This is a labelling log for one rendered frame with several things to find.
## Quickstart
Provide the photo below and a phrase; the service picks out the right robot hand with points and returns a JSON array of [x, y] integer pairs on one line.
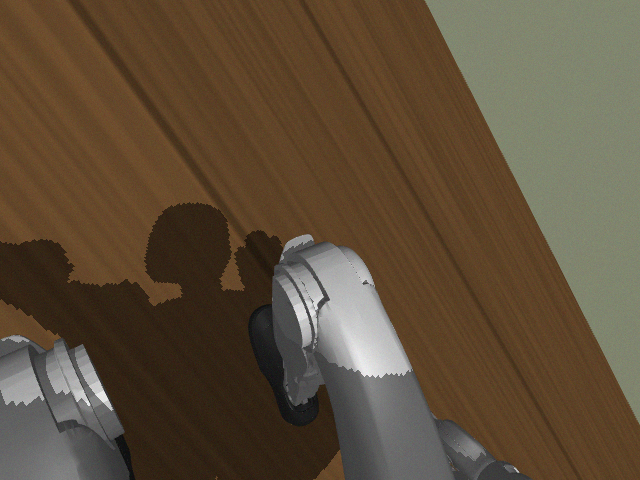
[[464, 452]]

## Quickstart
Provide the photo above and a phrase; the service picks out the right robot arm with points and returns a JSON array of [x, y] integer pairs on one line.
[[501, 470]]

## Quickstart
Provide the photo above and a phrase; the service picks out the right robot foot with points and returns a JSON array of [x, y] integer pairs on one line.
[[270, 362]]

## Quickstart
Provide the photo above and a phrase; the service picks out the left robot foot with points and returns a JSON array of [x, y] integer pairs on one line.
[[123, 447]]

